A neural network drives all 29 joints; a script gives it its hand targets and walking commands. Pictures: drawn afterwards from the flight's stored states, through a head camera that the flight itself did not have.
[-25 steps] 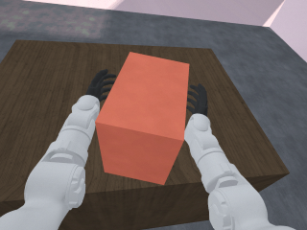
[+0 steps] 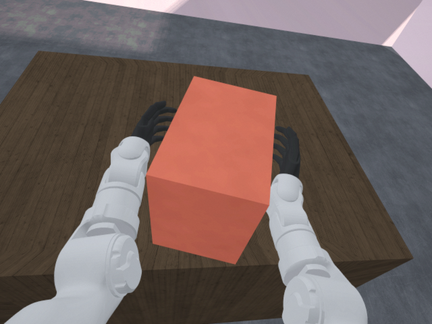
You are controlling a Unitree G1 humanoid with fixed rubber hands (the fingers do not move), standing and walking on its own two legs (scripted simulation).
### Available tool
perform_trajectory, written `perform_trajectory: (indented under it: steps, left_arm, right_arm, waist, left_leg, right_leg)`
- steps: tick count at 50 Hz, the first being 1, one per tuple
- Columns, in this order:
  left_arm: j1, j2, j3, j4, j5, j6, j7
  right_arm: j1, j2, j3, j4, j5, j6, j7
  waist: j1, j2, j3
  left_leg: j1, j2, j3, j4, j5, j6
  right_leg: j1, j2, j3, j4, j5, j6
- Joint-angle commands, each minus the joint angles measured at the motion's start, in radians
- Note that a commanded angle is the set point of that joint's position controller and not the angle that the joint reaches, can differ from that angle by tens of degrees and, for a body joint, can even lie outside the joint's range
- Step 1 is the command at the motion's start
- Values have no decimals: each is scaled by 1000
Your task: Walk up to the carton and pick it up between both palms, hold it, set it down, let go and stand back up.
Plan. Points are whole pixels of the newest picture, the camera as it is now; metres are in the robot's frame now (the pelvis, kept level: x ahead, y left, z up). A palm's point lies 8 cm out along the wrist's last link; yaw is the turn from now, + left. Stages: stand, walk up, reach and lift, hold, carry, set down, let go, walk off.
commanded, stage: reach and lift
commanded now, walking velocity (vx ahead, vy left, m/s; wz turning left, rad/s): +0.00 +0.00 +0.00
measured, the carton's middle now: (214, 169) +0.42 -0.03 +0.04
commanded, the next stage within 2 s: none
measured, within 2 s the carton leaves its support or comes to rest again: leaves its support in 1.60 s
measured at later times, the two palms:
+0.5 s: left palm (140, 143) +0.43 +0.12 +0.10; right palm (285, 171) +0.37 -0.15 +0.10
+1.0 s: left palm (141, 144) +0.43 +0.12 +0.10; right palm (285, 171) +0.37 -0.15 +0.10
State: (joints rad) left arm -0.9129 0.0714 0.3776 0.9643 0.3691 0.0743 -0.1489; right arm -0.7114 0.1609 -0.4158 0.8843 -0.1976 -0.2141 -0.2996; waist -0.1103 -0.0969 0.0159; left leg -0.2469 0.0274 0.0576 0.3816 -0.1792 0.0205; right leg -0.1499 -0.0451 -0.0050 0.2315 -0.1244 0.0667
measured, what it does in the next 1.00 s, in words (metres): stands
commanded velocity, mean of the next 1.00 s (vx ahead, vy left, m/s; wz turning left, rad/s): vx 0.00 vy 0.00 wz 0.00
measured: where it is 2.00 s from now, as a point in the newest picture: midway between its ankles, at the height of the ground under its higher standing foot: outside the picture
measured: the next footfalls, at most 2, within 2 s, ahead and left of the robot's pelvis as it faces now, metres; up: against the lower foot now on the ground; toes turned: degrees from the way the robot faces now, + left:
none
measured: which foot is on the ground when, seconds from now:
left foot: down 0.00-1.00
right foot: down 0.00-1.00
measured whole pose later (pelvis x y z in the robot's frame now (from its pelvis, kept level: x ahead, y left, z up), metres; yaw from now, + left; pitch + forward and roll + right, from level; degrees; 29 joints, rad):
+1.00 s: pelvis +0.01 -0.01 +0.00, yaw +1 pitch +0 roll -1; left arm -0.84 -0.02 0.47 0.81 0.48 0.13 -0.22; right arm -0.65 0.16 -0.41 0.90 -0.21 -0.34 -0.28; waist -0.09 -0.11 0.05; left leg -0.17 0.03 0.05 0.33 -0.17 0.01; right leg -0.05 -0.05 -0.06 0.17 -0.11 0.06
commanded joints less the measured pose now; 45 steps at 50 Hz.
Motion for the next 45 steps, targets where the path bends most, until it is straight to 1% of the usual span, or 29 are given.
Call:
perform_trajectory:
  steps: [1, 2, 3, 4, 5, 7, 9, 10, 13, 14, 16, 17, 19, 20, 23, 25, 26, 31, 32, 33, 34, 35, 39, 40, 41, 42, 43, 44, 45]
  left_arm:
    - [-324, -416, -72, -70, 105, -32, -53]
    - [-321, -420, -62, -70, 114, -33, -57]
    - [-312, -410, -60, -74, 121, -31, -55]
    - [-298, -407, -54, -78, 130, -33, -55]
    - [-307, -442, -73, -75, 123, -33, -64]
    - [-314, -491, -91, -65, 120, -30, -82]
    - [-295, -492, -92, -63, 124, -28, -90]
    - [-300, -507, -107, -67, 113, -25, -97]
    - [-291, -504, -95, -71, 121, -20, -107]
    - [-289, -499, -97, -80, 121, -17, -108]
    - [-293, -508, -93, -70, 118, -13, -112]
    - [-294, -494, -81, -73, 123, -13, -117]
    - [-294, -499, -81, -84, 120, -9, -121]
    - [-293, -503, -82, -86, 120, -3, -123]
    - [-306, -509, -90, -86, 112, 5, -128]
    - [-297, -503, -84, -98, 115, 10, -127]
    - [-288, -502, -82, -95, 120, 15, -130]
    - [-298, -522, -103, -118, 119, 20, -128]
    - [-298, -527, -98, -119, 120, 21, -127]
    - [-300, -515, -95, -120, 120, 21, -128]
    - [-301, -525, -99, -134, 119, 19, -126]
    - [-296, -521, -100, -130, 124, 22, -127]
    - [-271, -531, -101, -121, 125, 30, -128]
    - [-274, -527, -99, -130, 125, 29, -126]
    - [-278, -532, -105, -133, 121, 26, -123]
    - [-284, -540, -115, -127, 113, 23, -122]
    - [-287, -537, -109, -121, 115, 26, -120]
    - [-289, -541, -122, -134, 115, 23, -119]
    - [-275, -540, -109, -117, 124, 26, -122]
  right_arm:
    - [-342, 412, 165, -29, -139, -62, 102]
    - [-338, 408, 174, -23, -144, -74, 112]
    - [-324, 397, 167, 0, -150, -81, 115]
    - [-311, 394, 175, 1, -148, -91, 118]
    - [-324, 421, 182, -2, -154, -98, 121]
    - [-329, 468, 204, 10, -155, -106, 132]
    - [-311, 451, 216, 12, -153, -115, 128]
    - [-308, 460, 220, 24, -147, -115, 126]
    - [-303, 459, 232, 26, -140, -121, 119]
    - [-297, 451, 225, 37, -138, -118, 115]
    - [-314, 454, 241, 15, -135, -121, 111]
    - [-299, 460, 242, 20, -136, -118, 112]
    - [-302, 458, 250, 11, -128, -115, 107]
    - [-296, 457, 254, 1, -121, -114, 103]
    - [-316, 466, 257, 2, -116, -113, 96]
    - [-305, 463, 268, 4, -107, -109, 93]
    - [-307, 466, 264, -5, -112, -108, 90]
    - [-311, 472, 269, 1, -102, -116, 86]
    - [-321, 466, 263, 2, -103, -119, 85]
    - [-312, 475, 261, 1, -104, -118, 82]
    - [-304, 477, 268, 6, -103, -120, 83]
    - [-299, 472, 270, 17, -98, -118, 84]
    - [-300, 463, 277, 13, -92, -124, 79]
    - [-294, 462, 278, 17, -90, -125, 80]
    - [-303, 463, 282, 12, -89, -127, 80]
    - [-317, 464, 287, 4, -86, -134, 78]
    - [-319, 457, 279, 12, -89, -129, 79]
    - [-314, 462, 270, 25, -91, -130, 78]
    - [-306, 457, 282, 28, -87, -130, 79]
  waist:
    - [16, 166, -327]
    - [24, 166, -321]
    - [24, 173, -298]
    - [26, 159, -276]
    - [15, 153, -279]
    - [13, 145, -260]
    - [2, 152, -259]
    - [-8, 140, -240]
    - [2, 141, -242]
    - [-3, 136, -238]
    - [0, 125, -237]
    - [8, 120, -236]
    - [4, 109, -227]
    - [1, 116, -223]
    - [2, 104, -226]
    - [12, 114, -228]
    - [10, 107, -219]
    - [9, 132, -234]
    - [8, 130, -246]
    - [14, 127, -241]
    - [7, 134, -239]
    - [12, 138, -227]
    - [12, 125, -226]
    - [15, 138, -226]
    - [16, 128, -236]
    - [11, 136, -249]
    - [15, 139, -243]
    - [3, 134, -245]
    - [17, 137, -224]
  left_leg:
    - [279, -39, 70, -40, 331, -49]
    - [280, -41, 71, -43, 342, -53]
    - [283, -40, 73, -44, 353, -57]
    - [290, -39, 74, -47, 366, -58]
    - [287, -41, 73, -47, 362, -57]
    - [287, -42, 72, -48, 364, -59]
    - [299, -41, 71, -46, 370, -61]
    - [285, -40, 72, -52, 357, -60]
    - [282, -43, 73, -54, 341, -54]
    - [278, -41, 71, -57, 333, -52]
    - [267, -40, 70, -63, 313, -47]
    - [268, -40, 73, -67, 296, -41]
    - [257, -40, 74, -76, 273, -36]
    - [251, -39, 79, -76, 263, -38]
    - [238, -38, 80, -77, 255, -32]
    - [230, -38, 80, -80, 248, -33]
    - [229, -40, 83, -84, 232, -28]
    - [229, -35, 82, -76, 248, -37]
    - [235, -33, 80, -73, 257, -40]
    - [231, -35, 83, -74, 249, -35]
    - [234, -32, 80, -74, 255, -37]
    - [229, -33, 85, -74, 247, -41]
    - [237, -32, 80, -70, 254, -38]
    - [237, -31, 79, -73, 250, -40]
    - [235, -30, 77, -66, 264, -40]
    - [235, -30, 75, -67, 253, -43]
    - [233, -28, 71, -68, 248, -41]
    - [235, -26, 73, -63, 261, -44]
    - [234, -26, 74, -68, 249, -42]
  right_leg:
    - [138, 97, -135, -16, 241, -21]
    - [151, 97, -141, -17, 257, -19]
    - [149, 104, -146, -23, 244, -18]
    - [158, 106, -151, -25, 259, -18]
    - [160, 106, -153, -29, 258, -19]
    - [159, 103, -159, -36, 263, -20]
    - [178, 100, -161, -39, 280, -19]
    - [176, 97, -164, -43, 271, -21]
    - [189, 90, -161, -42, 276, -17]
    - [191, 92, -159, -41, 277, -18]
    - [189, 88, -162, -41, 266, -13]
    - [199, 80, -157, -44, 264, -11]
    - [206, 79, -158, -44, 252, -7]
    - [202, 77, -158, -42, 248, -8]
    - [190, 73, -154, -39, 245, -9]
    - [201, 71, -150, -34, 252, -7]
    - [203, 70, -147, -37, 242, -6]
    - [183, 73, -152, -36, 228, -10]
    - [182, 72, -153, -35, 233, -12]
    - [182, 72, -153, -39, 231, -8]
    - [182, 68, -153, -35, 232, -12]
    - [175, 70, -151, -39, 217, -12]
    - [164, 73, -157, -40, 220, -13]
    - [163, 74, -155, -44, 206, -14]
    - [158, 75, -152, -40, 213, -18]
    - [152, 72, -154, -40, 209, -18]
    - [148, 74, -152, -41, 194, -17]
    - [145, 77, -154, -41, 201, -19]
    - [143, 78, -154, -45, 190, -20]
